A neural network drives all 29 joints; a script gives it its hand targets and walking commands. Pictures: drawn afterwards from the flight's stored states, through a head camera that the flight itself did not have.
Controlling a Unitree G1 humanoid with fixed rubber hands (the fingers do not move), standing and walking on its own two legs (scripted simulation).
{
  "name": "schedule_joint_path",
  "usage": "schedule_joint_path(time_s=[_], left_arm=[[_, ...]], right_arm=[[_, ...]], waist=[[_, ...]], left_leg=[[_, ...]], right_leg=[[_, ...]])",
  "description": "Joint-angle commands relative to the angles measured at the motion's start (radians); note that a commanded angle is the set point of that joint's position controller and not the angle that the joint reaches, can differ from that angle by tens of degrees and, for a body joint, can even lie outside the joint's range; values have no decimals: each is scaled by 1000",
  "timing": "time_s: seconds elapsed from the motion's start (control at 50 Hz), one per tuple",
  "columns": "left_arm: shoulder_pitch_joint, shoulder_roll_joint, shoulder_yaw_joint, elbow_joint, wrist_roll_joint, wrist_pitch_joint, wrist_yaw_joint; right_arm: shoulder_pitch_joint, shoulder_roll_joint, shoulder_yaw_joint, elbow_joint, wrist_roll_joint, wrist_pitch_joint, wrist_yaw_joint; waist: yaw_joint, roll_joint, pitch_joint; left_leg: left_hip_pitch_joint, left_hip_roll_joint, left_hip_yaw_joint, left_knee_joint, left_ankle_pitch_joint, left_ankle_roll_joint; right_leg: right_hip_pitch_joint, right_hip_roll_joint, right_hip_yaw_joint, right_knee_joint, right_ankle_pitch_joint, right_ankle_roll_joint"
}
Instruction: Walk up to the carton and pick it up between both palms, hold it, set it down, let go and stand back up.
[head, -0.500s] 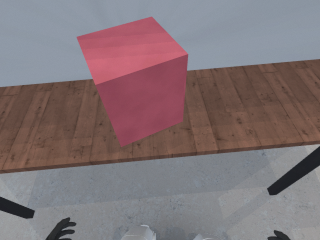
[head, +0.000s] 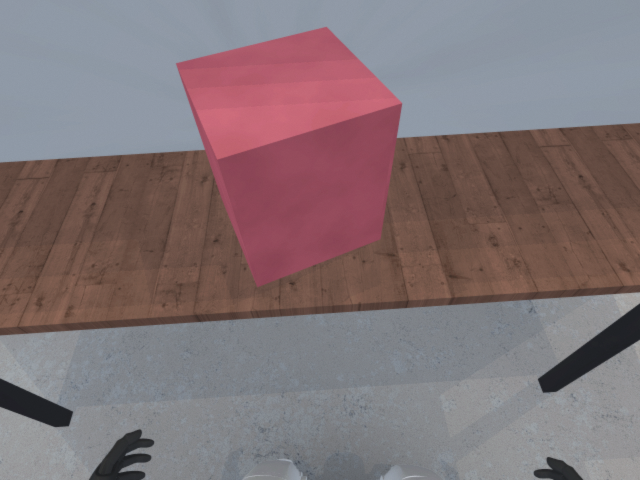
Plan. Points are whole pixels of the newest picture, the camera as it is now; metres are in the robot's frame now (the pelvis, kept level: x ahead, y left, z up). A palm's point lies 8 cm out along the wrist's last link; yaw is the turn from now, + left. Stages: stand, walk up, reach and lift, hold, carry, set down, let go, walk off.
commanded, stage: walk up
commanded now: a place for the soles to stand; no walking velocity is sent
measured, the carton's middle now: (290, 162) +0.51 +0.06 +0.08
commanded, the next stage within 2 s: reach and lift in 1.82 s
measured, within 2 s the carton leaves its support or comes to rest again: neither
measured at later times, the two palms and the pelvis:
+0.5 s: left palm out of the picture +0.13 +0.32 -0.09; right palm out of the picture +0.08 -0.26 -0.10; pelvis -0.01 +0.03 +0.00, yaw +1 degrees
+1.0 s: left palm out of the picture +0.11 +0.32 -0.08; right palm out of the picture +0.07 -0.27 -0.11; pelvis -0.02 +0.02 +0.00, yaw +1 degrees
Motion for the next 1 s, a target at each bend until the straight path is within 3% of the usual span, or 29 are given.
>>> schedule_joint_path(time_s=[0.0, 0.02, 0.06, 0.1, 0.12, 0.14, 0.16, 0.2, 0.26, 0.3, 0.34, 0.38, 0.42, 0.46, 0.48, 0.5, 0.52, 0.58, 0.62, 0.66, 0.68, 0.7, 0.74, 0.8, 0.84, 0.86, 0.9, 0.94, 0.98], left_arm=[[-52, 278, 119, 1, 26, -52, 5], [-55, 274, 118, -7, 23, -51, 5], [-70, 276, 111, -11, 21, -50, 6], [-85, 252, 109, -9, 13, -41, 6], [-87, 233, 106, -20, 3, -37, 8], [-96, 223, 103, -27, 1, -31, 5], [-105, 194, 104, -29, -2, -23, 3], [-80, 174, 99, -22, -3, -13, 2], [-42, 197, 102, 14, 9, -26, 4], [-5, 229, 111, 21, 12, -41, 3], [-32, 246, 114, 16, 12, -41, 2], [-81, 251, 111, 6, 11, -33, 0], [-110, 240, 105, -7, 10, -27, 1], [-139, 195, 99, -14, 4, -7, -2], [-134, 198, 99, -18, 3, 2, 1], [-109, 200, 100, -6, 1, 5, 3], [-101, 197, 98, 0, 6, 0, 0], [-51, 184, 105, 20, 8, -10, -6], [-37, 186, 106, 33, 12, -18, -3], [3, 235, 121, 51, 25, -39, 5], [-8, 269, 121, 48, 28, -46, 8], [-74, 278, 116, 20, 27, -47, 3], [-93, 288, 117, 8, 25, -52, 0], [-115, 271, 109, -2, 21, -45, -2], [-126, 239, 107, -11, 12, -37, 1], [-123, 236, 107, -17, 8, -35, 0], [-101, 207, 103, -9, 5, -24, -2], [-91, 195, 101, -4, 8, -20, -3], [-71, 209, 107, 19, 18, -26, -3]], right_arm=[[2, -268, -90, -53, -2, -1, -7], [14, -263, -90, -55, 1, -5, -2], [42, -249, -85, -52, 4, -15, 0], [75, -258, -89, -30, 6, -33, -5], [65, -280, -98, -28, 2, -34, -8], [82, -296, -102, -33, 2, -36, -16], [45, -316, -97, -44, -9, -40, -22], [14, -327, -97, -45, -10, -43, -22], [-63, -313, -86, -68, -5, -34, -19], [-56, -263, -66, -72, 5, -32, -18], [-34, -245, -68, -61, 6, -25, -18], [25, -252, -81, -43, 7, -26, -15], [46, -277, -84, -34, -1, -35, -16], [45, -342, -101, -33, -8, -45, -17], [41, -356, -104, -32, -16, -47, -21], [30, -360, -105, -31, -18, -49, -21], [11, -347, -100, -41, -21, -48, -22], [-63, -324, -91, -62, -24, -41, -23], [-80, -294, -81, -73, -8, -37, -19], [-93, -228, -59, -72, 9, -29, -10], [-79, -224, -66, -58, 9, -19, -10], [-24, -238, -73, -45, 4, -12, -13], [8, -259, -83, -33, 3, -10, -6], [66, -254, -82, -25, 6, -27, 5], [59, -280, -91, -15, -2, -39, -1], [54, -301, -95, -21, -2, -41, -6], [-2, -314, -87, -27, -8, -43, -18], [-63, -322, -88, -29, -8, -42, -14], [-88, -290, -74, -39, -5, -34, -12]], waist=[[9, -56, -131], [14, -105, -120], [-14, -81, -111], [-10, -56, -190], [-5, -1, -223], [-15, -25, -261], [-3, 24, -265], [8, 83, -217], [36, 97, -181], [54, 11, -224], [40, -4, -224], [-1, -18, -222], [-12, -6, -193], [-17, 119, -172], [-21, 139, -148], [-14, 125, -139], [-10, 108, -128], [24, 130, -125], [38, 75, -170], [62, -35, -191], [47, -79, -186], [8, -95, -164], [-2, -104, -128], [-30, -108, -153], [-13, -30, -218], [-4, -11, -238], [16, 7, -250], [28, 76, -170], [37, 62, -149]], left_leg=[[-120, 45, -3, 192, -277, 7], [-113, 57, 8, 179, -257, 8], [-40, 68, 22, 7, -124, 17], [71, 79, -72, -91, 360, 41], [110, 104, -130, -86, 466, 69], [140, 164, -260, -113, 483, 113], [104, 225, -406, -144, 469, 180], [34, 289, -473, -209, 455, 249], [-56, 243, -419, -205, 422, 186], [-127, 138, -244, -78, 392, 78], [-64, 43, -99, 46, 249, 26], [18, 54, -76, 7, 197, 20], [46, 111, -178, -102, 284, 59], [35, 258, -514, -279, 287, 174], [59, 308, -601, -334, 254, 208], [66, 322, -603, -342, 247, 220], [17, 318, -577, -342, 218, 235], [-32, 247, -474, -293, 248, 173], [-89, 197, -366, -226, 280, 124], [-168, 84, -177, -51, 237, 34], [-136, 9, -49, 88, 93, 5], [-99, 16, 0, 131, -178, 2], [-80, 34, 10, 158, -263, 7], [25, 56, 13, -64, -66, 24], [102, 93, -110, -117, 306, 52], [98, 131, -190, -120, 368, 76], [34, 231, -419, -189, 274, 167], [-82, 227, -410, -243, 198, 180], [-159, 188, -368, -248, 87, 124]], right_leg=[[62, -381, 365, -386, 282, -212], [48, -365, 316, -384, 289, -204], [44, -310, 245, -301, 393, -159], [58, -194, 128, -148, 426, -77], [33, -151, 87, -79, 398, -47], [9, -100, 76, -8, 350, -22], [-20, -42, 111, 37, 205, 0], [-26, 20, 124, 24, -164, 2], [65, -9, 153, -117, 39, -19], [211, -118, 208, -220, 248, -69], [141, -246, 241, -258, 334, -157], [61, -247, 197, -225, 307, -149], [-4, -173, 128, -140, 216, -81], [-102, 8, 113, 64, -92, -2], [-155, 23, 142, 104, -261, 0], [-172, 10, 177, 125, -277, -1], [-149, 0, 171, 119, -258, -5], [-46, 0, 146, -27, -106, -14], [103, -14, 130, -176, 79, -22], [215, -158, 265, -342, 128, -82], [157, -284, 350, -415, 153, -152], [86, -366, 391, -431, 169, -212], [27, -376, 361, -396, 248, -220], [13, -283, 226, -293, 264, -140], [7, -184, 133, -162, 284, -64], [21, -138, 107, -87, 284, -40], [1, -47, 129, -39, 83, -12], [37, -15, 128, -81, -33, -18], [113, -49, 154, -175, -21, -34]])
